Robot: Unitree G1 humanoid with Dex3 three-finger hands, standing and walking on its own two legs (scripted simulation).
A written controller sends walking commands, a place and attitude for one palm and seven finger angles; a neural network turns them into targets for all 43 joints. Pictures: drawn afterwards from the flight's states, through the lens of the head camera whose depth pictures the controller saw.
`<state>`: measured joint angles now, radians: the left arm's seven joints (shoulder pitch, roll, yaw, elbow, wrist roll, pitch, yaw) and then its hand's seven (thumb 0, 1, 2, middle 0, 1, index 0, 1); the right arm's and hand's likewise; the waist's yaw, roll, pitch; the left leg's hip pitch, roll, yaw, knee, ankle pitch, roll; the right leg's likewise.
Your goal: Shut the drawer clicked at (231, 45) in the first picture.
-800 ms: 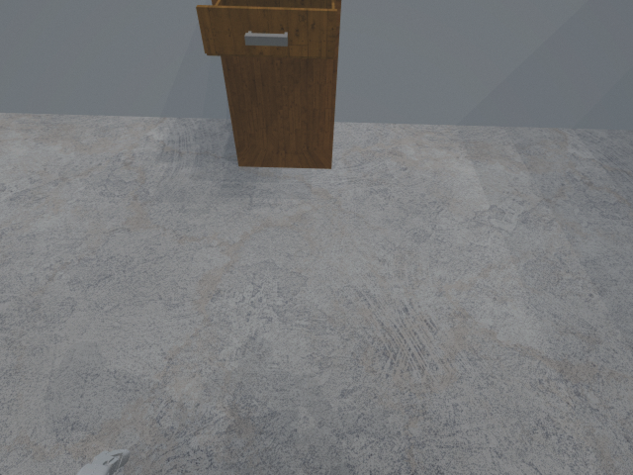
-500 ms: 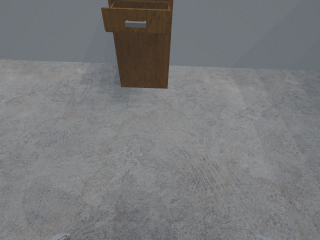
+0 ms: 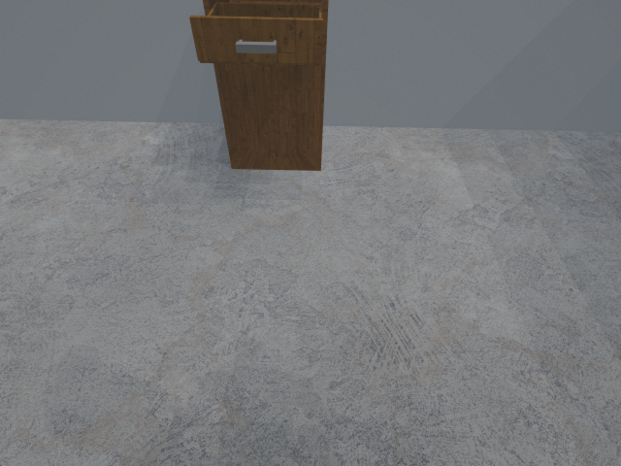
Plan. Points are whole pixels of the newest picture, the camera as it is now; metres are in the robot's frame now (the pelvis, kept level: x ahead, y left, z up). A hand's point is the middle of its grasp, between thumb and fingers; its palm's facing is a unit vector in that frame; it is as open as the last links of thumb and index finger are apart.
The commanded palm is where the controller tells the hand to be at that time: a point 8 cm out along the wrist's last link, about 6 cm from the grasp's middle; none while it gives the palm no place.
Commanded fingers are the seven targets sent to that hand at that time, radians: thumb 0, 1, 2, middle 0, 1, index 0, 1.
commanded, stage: stand and wait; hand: left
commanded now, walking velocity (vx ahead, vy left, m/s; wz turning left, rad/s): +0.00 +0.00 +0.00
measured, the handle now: (257, 44) +1.35 +0.25 -0.01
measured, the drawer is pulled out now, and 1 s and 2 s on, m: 0.30 0.30 0.30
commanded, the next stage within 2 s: look at it before walking up in 0.02 s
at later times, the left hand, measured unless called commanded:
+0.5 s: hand out of the picture +0.07 +0.24 -0.16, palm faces -0.03 -0.94 -0.33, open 7.4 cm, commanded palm none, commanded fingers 0.00 0.90 0.90 -0.20 -0.30 -0.20 -0.30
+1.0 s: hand out of the picture +0.05 +0.22 -0.18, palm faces +0.04 -0.98 -0.22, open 7.4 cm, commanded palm none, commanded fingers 0.00 0.90 0.90 -0.20 -0.30 -0.20 -0.30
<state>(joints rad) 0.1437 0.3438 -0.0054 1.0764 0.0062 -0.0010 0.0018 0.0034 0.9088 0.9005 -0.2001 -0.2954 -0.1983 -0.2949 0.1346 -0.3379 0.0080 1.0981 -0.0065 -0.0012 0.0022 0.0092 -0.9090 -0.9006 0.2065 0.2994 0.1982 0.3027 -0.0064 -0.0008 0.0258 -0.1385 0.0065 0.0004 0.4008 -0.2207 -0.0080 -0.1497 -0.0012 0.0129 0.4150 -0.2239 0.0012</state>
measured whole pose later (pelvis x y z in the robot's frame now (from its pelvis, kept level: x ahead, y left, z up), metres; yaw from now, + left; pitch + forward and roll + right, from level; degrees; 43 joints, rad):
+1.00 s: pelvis +0.04 +0.01 -0.01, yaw +1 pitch -1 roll -2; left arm 0.30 0.25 0.01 1.08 0.02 0.00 -0.01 0.00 0.91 0.90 -0.20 -0.30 -0.20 -0.29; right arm 0.27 -0.25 0.01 1.11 -0.02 0.01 0.01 0.01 -0.91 -0.90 0.20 0.30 0.20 0.30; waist 0.00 0.00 -0.03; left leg -0.21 0.03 0.02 0.58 -0.39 0.01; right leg -0.14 0.01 -0.01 0.47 -0.32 0.00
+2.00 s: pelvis +0.46 +0.04 -0.02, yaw +5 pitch -2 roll -2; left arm 0.45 0.15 0.04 1.16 0.02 -0.05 0.00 0.00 0.92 0.90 -0.20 -0.29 -0.19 -0.29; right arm 0.11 -0.15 -0.04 0.99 -0.03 -0.06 0.02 0.00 -0.92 -0.90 0.20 0.30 0.19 0.30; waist 0.05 -0.03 0.07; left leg -0.40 0.07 0.15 0.65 -0.21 0.07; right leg -0.11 -0.07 -0.17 0.76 -0.46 0.01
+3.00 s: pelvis +0.81 +0.03 +0.00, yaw +0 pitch -2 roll -2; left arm 0.33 0.15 0.05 1.10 0.03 -0.06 0.01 0.00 0.92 0.90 -0.20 -0.30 -0.20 -0.29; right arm 0.20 -0.18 -0.06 1.03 -0.02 -0.01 0.02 0.01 -0.93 -0.90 0.20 0.30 0.19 0.30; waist 0.03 0.00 0.00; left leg -0.39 0.11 0.10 0.67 -0.27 -0.01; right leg -0.09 -0.04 -0.22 0.41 -0.28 0.00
